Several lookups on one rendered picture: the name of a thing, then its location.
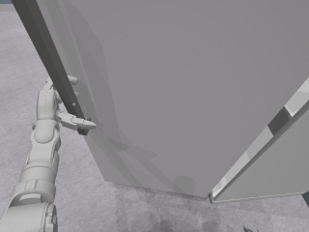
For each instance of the handle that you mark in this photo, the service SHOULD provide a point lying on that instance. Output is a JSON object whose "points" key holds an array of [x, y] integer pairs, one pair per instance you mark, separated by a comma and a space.
{"points": [[31, 16]]}

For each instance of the left robot upper arm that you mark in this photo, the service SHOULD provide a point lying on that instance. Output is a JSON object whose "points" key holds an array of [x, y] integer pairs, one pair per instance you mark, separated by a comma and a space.
{"points": [[38, 217]]}

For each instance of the robot left forearm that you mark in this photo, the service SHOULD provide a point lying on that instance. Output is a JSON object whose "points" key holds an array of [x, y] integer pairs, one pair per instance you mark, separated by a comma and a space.
{"points": [[37, 178]]}

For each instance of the robot left hand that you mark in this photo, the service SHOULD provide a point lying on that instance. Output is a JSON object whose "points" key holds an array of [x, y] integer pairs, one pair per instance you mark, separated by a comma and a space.
{"points": [[48, 102]]}

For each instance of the fridge door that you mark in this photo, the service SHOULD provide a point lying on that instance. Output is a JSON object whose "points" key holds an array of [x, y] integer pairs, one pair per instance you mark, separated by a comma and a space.
{"points": [[178, 89]]}

